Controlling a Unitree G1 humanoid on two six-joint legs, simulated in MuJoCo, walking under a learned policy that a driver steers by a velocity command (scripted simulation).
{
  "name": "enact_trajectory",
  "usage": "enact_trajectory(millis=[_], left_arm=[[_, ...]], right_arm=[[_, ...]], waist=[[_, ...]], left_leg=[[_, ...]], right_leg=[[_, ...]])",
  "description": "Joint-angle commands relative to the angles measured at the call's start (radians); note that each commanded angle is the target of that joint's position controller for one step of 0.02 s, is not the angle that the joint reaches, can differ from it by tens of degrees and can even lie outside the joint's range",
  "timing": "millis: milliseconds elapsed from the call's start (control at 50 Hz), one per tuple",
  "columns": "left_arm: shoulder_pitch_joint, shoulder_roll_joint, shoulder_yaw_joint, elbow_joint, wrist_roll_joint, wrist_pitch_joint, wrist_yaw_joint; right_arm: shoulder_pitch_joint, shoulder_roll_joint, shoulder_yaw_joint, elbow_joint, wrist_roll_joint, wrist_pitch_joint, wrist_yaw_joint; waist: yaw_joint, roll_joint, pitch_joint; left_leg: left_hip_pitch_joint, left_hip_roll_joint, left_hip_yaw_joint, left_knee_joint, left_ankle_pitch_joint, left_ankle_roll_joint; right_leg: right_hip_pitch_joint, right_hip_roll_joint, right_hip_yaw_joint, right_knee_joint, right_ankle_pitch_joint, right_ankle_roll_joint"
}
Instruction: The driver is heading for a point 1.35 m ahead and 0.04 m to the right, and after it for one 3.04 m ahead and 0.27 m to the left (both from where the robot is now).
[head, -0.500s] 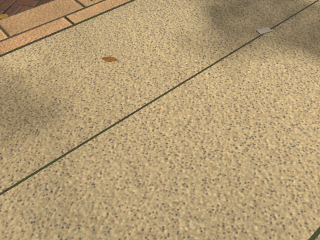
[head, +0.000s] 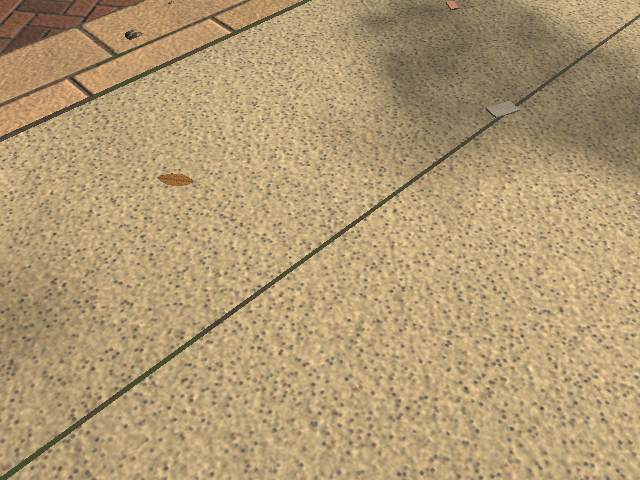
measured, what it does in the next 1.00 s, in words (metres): walks ahead: right foot, then left foot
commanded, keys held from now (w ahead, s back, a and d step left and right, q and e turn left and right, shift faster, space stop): w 0.72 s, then no key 0.28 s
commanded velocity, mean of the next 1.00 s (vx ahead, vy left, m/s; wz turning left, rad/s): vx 0.44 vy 0.00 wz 0.00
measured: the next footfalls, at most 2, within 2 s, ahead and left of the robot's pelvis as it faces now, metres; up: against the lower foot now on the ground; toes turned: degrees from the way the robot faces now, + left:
right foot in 0.28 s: +0.34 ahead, -0.11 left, +0.00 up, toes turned -3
left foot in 0.82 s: +0.63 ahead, +0.07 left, +0.00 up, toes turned +5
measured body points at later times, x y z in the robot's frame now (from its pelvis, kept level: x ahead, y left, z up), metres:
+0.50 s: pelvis +0.29 -0.05 +0.00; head +0.31 -0.06 +0.45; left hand +0.29 +0.20 -0.14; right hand +0.35 -0.30 -0.15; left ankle +0.29 +0.09 -0.66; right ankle +0.30 -0.11 -0.75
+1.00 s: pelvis +0.52 +0.00 -0.01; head +0.56 +0.02 +0.44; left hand +0.53 +0.24 -0.17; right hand +0.59 -0.24 -0.15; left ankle +0.59 +0.06 -0.75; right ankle +0.47 -0.13 -0.67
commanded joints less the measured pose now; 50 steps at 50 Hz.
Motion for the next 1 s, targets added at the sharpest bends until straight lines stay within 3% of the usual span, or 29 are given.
enact_trajectory(millis=[20, 100, 180, 220, 240, 260, 280, 300, 320, 340, 360, 380, 400, 420, 460, 500, 600, 720, 760, 780, 800, 820, 840, 860, 880, 900, 920, 960, 1000], left_arm=[[-0.084, 0.033, 0.003, -0.063, -0.006, -0.004, -0.004], [-0.208, 0.023, -0.005, -0.094, -0.012, -0.007, -0.005], [-0.282, 0.031, -0.005, -0.123, -0.014, -0.017, -0.003], [-0.233, 0.04, 0.0, -0.114, -0.015, -0.026, 0.003], [-0.153, 0.054, 0.009, -0.089, -0.015, -0.031, 0.011], [-0.003, 0.074, 0.021, -0.039, -0.013, -0.039, 0.021], [0.178, 0.121, 0.041, 0.014, 0.005, -0.049, 0.033], [0.324, 0.226, 0.068, 0.031, 0.033, -0.052, 0.043], [0.301, 0.223, 0.071, 0.037, 0.006, -0.037, 0.029], [0.198, 0.174, 0.06, 0.031, -0.021, -0.033, 0.022], [0.117, 0.116, 0.045, 0.02, -0.027, -0.039, 0.018], [0.079, 0.075, 0.034, 0.023, -0.022, -0.046, 0.017], [0.083, 0.045, 0.024, 0.04, -0.023, -0.052, 0.021], [0.097, 0.028, 0.017, 0.057, -0.022, -0.058, 0.024], [0.155, 0.047, 0.019, 0.087, -0.026, -0.073, 0.026], [0.19, 0.073, 0.022, 0.104, -0.027, -0.077, 0.027], [0.275, 0.069, 0.011, 0.13, -0.027, -0.074, 0.027], [0.371, 0.087, 0.011, 0.172, -0.014, -0.066, 0.044], [0.35, 0.086, 0.01, 0.179, -0.007, -0.061, 0.052], [0.337, 0.092, 0.011, 0.181, -0.008, -0.06, 0.055], [0.321, 0.096, 0.011, 0.182, -0.014, -0.058, 0.056], [0.319, 0.089, 0.007, 0.178, -0.028, -0.06, 0.057], [0.357, 0.044, -0.006, 0.148, -0.045, -0.062, 0.06], [0.502, 0.012, -0.003, 0.182, -0.089, -0.051, 0.061], [0.428, 0.079, 0.016, 0.186, -0.052, -0.038, 0.065], [0.322, 0.046, 0.011, 0.157, -0.035, -0.036, 0.06], [0.281, 0.026, 0.01, 0.152, -0.02, -0.031, 0.056], [0.286, 0.008, 0.013, 0.158, 0.003, -0.001, 0.046], [0.316, -0.023, 0.007, 0.175, -0.004, 0.023, 0.044]], right_arm=[[0.044, -0.103, -0.012, -0.028, 0.004, -0.016, -0.005], [0.12, -0.1, -0.005, 0.004, -0.002, -0.016, -0.016], [0.157, -0.114, -0.005, 0.034, -0.017, -0.009, -0.031], [0.125, -0.127, -0.007, 0.039, -0.02, -0.007, -0.036], [0.111, -0.138, -0.009, 0.041, -0.02, -0.007, -0.037], [0.095, -0.147, -0.011, 0.043, -0.017, -0.004, -0.035], [0.074, -0.142, -0.006, 0.031, -0.008, -0.006, -0.033], [0.113, -0.063, 0.013, -0.011, 0.025, -0.009, -0.023], [0.166, -0.088, -0.003, 0.004, 0.027, -0.008, -0.022], [0.074, -0.133, -0.017, -0.013, 0.005, -0.003, -0.025], [-0.003, -0.116, -0.014, -0.036, -0.003, -0.009, -0.019], [-0.033, -0.096, -0.014, -0.039, -0.007, -0.005, -0.015], [-0.033, -0.085, -0.015, -0.042, -0.024, 0.008, -0.01], [-0.011, -0.059, -0.011, -0.031, -0.031, 0.022, -0.002], [-0.025, -0.046, -0.012, -0.038, -0.034, 0.037, 0.009], [-0.109, -0.053, -0.012, -0.068, -0.034, 0.047, 0.014], [-0.341, -0.051, -0.001, -0.142, -0.018, 0.047, 0.018], [-0.495, -0.069, 0.002, -0.192, -0.014, 0.039, 0.014], [-0.453, -0.065, 0.0, -0.18, -0.017, 0.026, 0.007], [-0.378, -0.072, -0.005, -0.152, -0.019, 0.017, 0.0], [-0.238, -0.085, -0.014, -0.099, -0.023, 0.003, -0.008], [-0.098, -0.122, -0.027, -0.052, -0.04, -0.013, -0.018], [0.047, -0.217, -0.048, -0.03, -0.066, -0.021, -0.024], [0.051, -0.247, -0.059, -0.025, -0.021, -0.003, -0.016], [-0.03, -0.202, -0.051, -0.05, 0.013, 0.009, -0.01], [-0.139, -0.138, -0.03, -0.06, 0.011, 0.009, -0.012], [-0.181, -0.086, -0.014, -0.056, 0.005, 0.008, -0.016], [-0.192, -0.05, 0.003, -0.036, 0.004, 0.006, -0.028], [-0.182, -0.063, 0.008, -0.022, -0.005, -0.005, -0.028]], waist=[[0.004, 0.063, 0.078], [-0.035, 0.081, 0.086], [-0.045, 0.092, 0.095], [-0.005, 0.104, 0.072], [0.03, 0.115, 0.03], [0.094, 0.104, -0.047], [0.168, 0.088, -0.147], [0.178, -0.079, -0.3], [0.143, -0.147, -0.362], [0.104, -0.037, -0.199], [0.082, 0.0, -0.088], [0.048, 0.02, -0.027], [0.02, 0.005, -0.001], [0.001, -0.004, -0.001], [-0.012, -0.009, 0.004], [-0.008, -0.013, 0.033], [0.042, -0.024, 0.071], [0.084, -0.033, 0.091], [0.056, -0.03, 0.083], [0.028, -0.04, 0.047], [-0.027, -0.027, -0.018], [-0.076, -0.007, -0.101], [-0.091, 0.128, -0.252], [-0.05, 0.287, -0.433], [-0.031, 0.107, -0.349], [-0.007, 0.099, -0.197], [0.017, 0.07, -0.099], [0.061, 0.083, -0.058], [0.091, 0.081, -0.085]], left_leg=[[-0.036, 0.273, -0.187, -0.152, 0.194, 0.077], [0.062, 0.275, -0.159, -0.12, 0.325, 0.063], [0.196, 0.316, -0.159, -0.048, 0.489, 0.079], [0.21, 0.322, -0.136, 0.036, 0.698, 0.065], [0.203, 0.318, -0.126, 0.126, 0.842, 0.052], [0.175, 0.295, -0.102, 0.287, 0.894, 0.036], [0.009, 0.265, -0.082, 0.503, 0.717, 0.02], [-0.308, 0.153, -0.014, 0.873, 0.243, -0.021], [-0.504, 0.026, -0.081, 1.103, -0.344, -0.026], [-0.58, 0.103, -0.142, 1.122, -0.249, -0.015], [-0.575, 0.138, -0.137, 1.07, -0.168, -0.016], [-0.537, 0.171, -0.13, 1.007, -0.127, -0.019], [-0.495, 0.19, -0.129, 0.959, -0.112, -0.029], [-0.457, 0.195, -0.122, 0.934, -0.102, -0.04], [-0.464, 0.198, -0.099, 0.898, -0.08, -0.055], [-0.529, 0.215, -0.079, 0.837, -0.013, -0.071], [-0.567, 0.209, -0.03, 0.557, 0.16, -0.093], [-0.574, 0.172, -0.012, 0.376, 0.138, -0.058], [-0.491, 0.136, 0.002, 0.32, 0.077, -0.031], [-0.388, 0.101, 0.012, 0.296, 0.061, -0.017], [-0.237, 0.067, 0.023, 0.224, 0.124, 0.0], [-0.012, 0.125, -0.017, 0.2, 0.305, 0.024], [0.278, 0.401, -0.26, 0.301, 0.755, 0.088], [0.437, 0.597, -0.562, 0.249, 1.016, 0.269], [0.297, 0.53, -0.47, 0.203, 0.954, 0.245], [0.158, 0.484, -0.364, 0.157, 0.865, 0.212], [0.032, 0.434, -0.288, 0.104, 0.805, 0.169], [-0.111, 0.368, -0.192, 0.054, 0.751, 0.116], [-0.175, 0.343, -0.136, 0.047, 0.803, 0.114]], right_leg=[[-0.054, 0.001, -0.024, -0.126, 0.113, 0.021], [-0.041, 0.038, -0.057, -0.276, 0.156, 0.017], [-0.035, 0.069, -0.071, -0.364, 0.06, -0.016], [0.078, 0.108, -0.089, -0.415, -0.021, -0.051], [0.194, 0.144, -0.102, -0.434, -0.059, -0.07], [0.371, 0.173, -0.112, -0.491, -0.036, -0.096], [0.642, 0.094, -0.029, -0.499, -0.026, -0.137], [0.948, -0.203, 0.364, -0.52, -0.148, -0.232], [1.005, -0.329, 0.713, -0.652, -0.109, -0.324], [0.871, -0.27, 0.57, -0.677, -0.15, -0.286], [0.721, -0.231, 0.44, -0.718, -0.1, -0.256], [0.613, -0.18, 0.347, -0.754, -0.04, -0.216], [0.54, -0.141, 0.279, -0.773, 0.02, -0.187], [0.503, -0.116, 0.229, -0.789, 0.057, -0.173], [0.486, -0.098, 0.177, -0.805, 0.151, -0.176], [0.483, -0.083, 0.136, -0.834, 0.163, -0.175], [0.524, -0.044, 0.067, -0.848, 0.255, -0.147], [0.719, -0.103, 0.07, -0.8, 0.344, -0.153], [0.745, -0.1, 0.04, -0.702, 0.57, -0.131], [0.743, -0.089, 0.031, -0.615, 0.718, -0.112], [0.73, -0.057, 0.014, -0.467, 0.776, -0.088], [0.611, -0.015, -0.01, -0.285, 0.625, -0.061], [0.386, 0.065, -0.06, 0.029, 0.102, -0.031], [0.203, 0.214, -0.026, 0.347, -0.53, -0.002], [0.18, 0.159, 0.074, 0.365, -0.454, -0.002], [0.141, 0.128, 0.068, 0.33, -0.394, 0.005], [0.155, 0.096, 0.061, 0.264, -0.352, 0.011], [0.257, 0.078, 0.051, 0.159, -0.297, 0.023], [0.344, 0.094, 0.033, 0.093, -0.263, 0.033]])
